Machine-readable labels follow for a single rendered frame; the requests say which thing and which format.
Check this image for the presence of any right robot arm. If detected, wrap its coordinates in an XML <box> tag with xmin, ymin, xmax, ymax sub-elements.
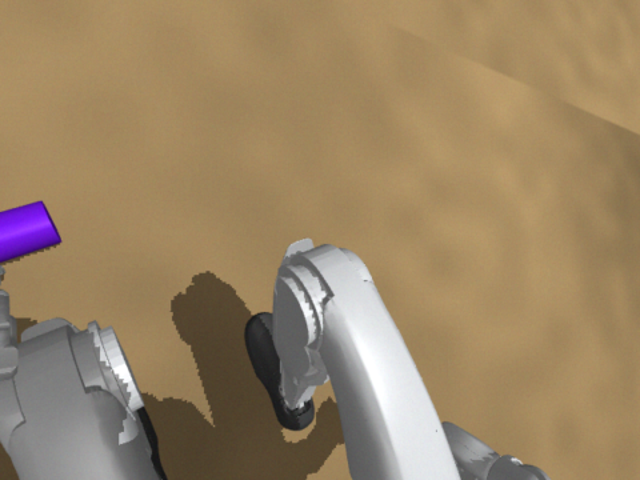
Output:
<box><xmin>487</xmin><ymin>455</ymin><xmax>551</xmax><ymax>480</ymax></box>

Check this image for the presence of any left robot arm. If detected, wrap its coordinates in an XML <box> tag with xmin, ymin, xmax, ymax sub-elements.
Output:
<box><xmin>0</xmin><ymin>276</ymin><xmax>18</xmax><ymax>381</ymax></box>

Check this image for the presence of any left robot foot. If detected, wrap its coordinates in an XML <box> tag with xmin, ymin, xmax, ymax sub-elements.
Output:
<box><xmin>137</xmin><ymin>406</ymin><xmax>168</xmax><ymax>480</ymax></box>

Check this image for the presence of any right robot foot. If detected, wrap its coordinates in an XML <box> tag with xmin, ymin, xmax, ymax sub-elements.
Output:
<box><xmin>244</xmin><ymin>312</ymin><xmax>315</xmax><ymax>431</ymax></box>

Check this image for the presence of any can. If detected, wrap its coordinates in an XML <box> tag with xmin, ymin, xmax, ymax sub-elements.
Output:
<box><xmin>0</xmin><ymin>201</ymin><xmax>62</xmax><ymax>263</ymax></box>

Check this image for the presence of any right robot hand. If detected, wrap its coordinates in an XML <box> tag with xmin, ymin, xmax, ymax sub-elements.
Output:
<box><xmin>441</xmin><ymin>422</ymin><xmax>501</xmax><ymax>480</ymax></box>

